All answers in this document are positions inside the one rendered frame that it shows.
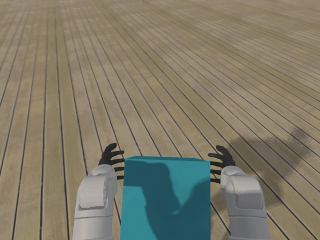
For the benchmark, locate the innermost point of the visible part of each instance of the carton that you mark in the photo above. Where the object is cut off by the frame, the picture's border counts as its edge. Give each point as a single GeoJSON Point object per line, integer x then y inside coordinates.
{"type": "Point", "coordinates": [166, 198]}

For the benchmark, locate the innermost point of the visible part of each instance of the left robot hand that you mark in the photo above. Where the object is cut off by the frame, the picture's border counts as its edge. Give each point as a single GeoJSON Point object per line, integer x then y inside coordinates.
{"type": "Point", "coordinates": [107, 155]}

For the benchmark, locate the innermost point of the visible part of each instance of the robot left forearm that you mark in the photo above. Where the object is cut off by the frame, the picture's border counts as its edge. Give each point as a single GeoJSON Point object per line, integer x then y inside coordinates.
{"type": "Point", "coordinates": [95, 205]}

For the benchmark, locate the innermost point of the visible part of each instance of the robot right forearm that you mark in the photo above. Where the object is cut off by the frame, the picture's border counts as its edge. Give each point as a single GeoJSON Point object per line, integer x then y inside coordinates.
{"type": "Point", "coordinates": [245, 205]}

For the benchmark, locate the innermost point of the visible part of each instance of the right robot hand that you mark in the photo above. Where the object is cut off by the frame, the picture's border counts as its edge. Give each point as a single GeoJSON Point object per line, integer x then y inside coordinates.
{"type": "Point", "coordinates": [227, 161]}

